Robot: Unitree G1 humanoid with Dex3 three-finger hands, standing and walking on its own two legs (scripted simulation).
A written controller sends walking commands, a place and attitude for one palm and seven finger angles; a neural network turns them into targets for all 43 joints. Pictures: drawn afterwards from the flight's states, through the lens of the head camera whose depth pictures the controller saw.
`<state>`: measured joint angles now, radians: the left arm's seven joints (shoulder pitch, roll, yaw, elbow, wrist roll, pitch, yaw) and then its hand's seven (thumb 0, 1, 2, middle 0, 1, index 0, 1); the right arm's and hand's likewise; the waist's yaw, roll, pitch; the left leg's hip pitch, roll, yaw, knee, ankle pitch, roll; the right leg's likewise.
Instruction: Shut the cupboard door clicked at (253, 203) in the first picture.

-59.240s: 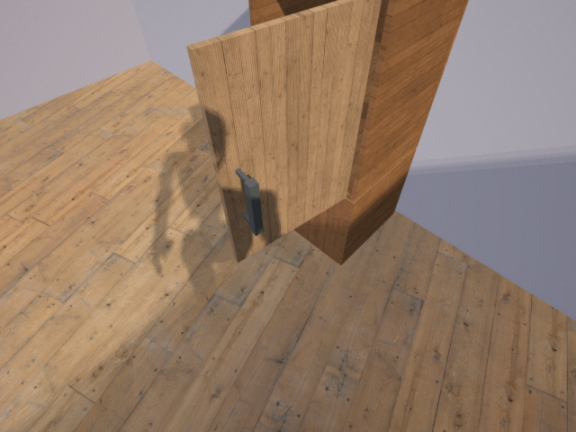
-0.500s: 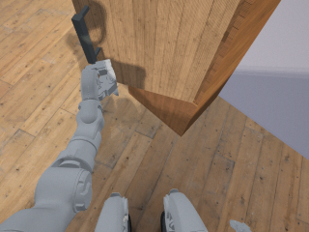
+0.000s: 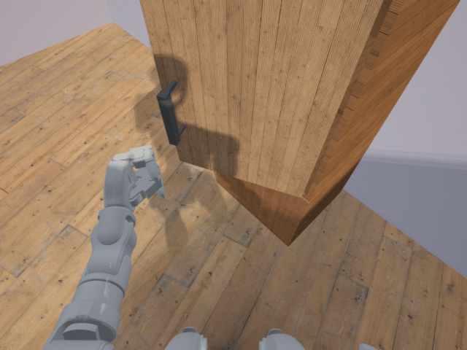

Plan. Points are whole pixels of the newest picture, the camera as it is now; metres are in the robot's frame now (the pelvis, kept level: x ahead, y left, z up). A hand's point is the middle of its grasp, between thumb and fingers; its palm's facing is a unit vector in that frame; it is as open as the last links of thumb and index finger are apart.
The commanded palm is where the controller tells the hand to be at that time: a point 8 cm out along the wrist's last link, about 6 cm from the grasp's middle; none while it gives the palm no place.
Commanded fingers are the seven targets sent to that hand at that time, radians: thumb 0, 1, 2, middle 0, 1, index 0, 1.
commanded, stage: draw the hand back to the body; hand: left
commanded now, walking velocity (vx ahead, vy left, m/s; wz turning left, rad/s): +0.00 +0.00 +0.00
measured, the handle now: (173, 114) +0.65 +0.15 -0.04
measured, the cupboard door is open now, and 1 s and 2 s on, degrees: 26 26 26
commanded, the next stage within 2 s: step back with the hand held close in 1.16 s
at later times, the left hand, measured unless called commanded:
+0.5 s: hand (49, 212) +0.28 +0.23 +0.16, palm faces +0.27 -0.92 -0.30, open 4.0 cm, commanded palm +0.23 +0.27 +0.18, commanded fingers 0.00 0.90 0.90 -0.56 -0.69 -0.56 -0.69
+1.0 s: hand out of the picture +0.21 +0.28 +0.21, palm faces +0.49 -0.77 -0.41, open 7.2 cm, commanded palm +0.16 +0.30 +0.24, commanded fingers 0.00 0.90 0.90 -0.20 -0.30 -0.20 -0.30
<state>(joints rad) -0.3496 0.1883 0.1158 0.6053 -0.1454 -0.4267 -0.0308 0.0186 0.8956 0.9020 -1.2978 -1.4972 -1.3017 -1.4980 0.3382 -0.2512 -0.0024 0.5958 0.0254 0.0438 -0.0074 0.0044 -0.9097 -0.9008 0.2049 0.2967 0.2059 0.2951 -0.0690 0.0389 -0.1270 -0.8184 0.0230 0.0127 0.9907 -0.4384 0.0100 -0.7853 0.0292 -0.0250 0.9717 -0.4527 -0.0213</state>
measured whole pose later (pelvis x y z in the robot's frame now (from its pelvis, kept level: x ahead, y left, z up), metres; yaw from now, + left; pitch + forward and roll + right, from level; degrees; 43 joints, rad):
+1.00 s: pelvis +0.03 +0.00 +0.06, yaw +1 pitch -3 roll +0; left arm 0.45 0.33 0.35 -0.33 -0.08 -0.05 0.10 0.01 0.89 0.90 -0.24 -0.34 -0.24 -0.34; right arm 0.21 -0.25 0.01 0.63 0.01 -0.07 -0.08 0.01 -0.91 -0.90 0.20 0.30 0.21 0.30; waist 0.07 0.08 0.00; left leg -0.13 -0.01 0.01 0.44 -0.25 0.01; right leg -0.10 0.01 -0.02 0.43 -0.27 -0.01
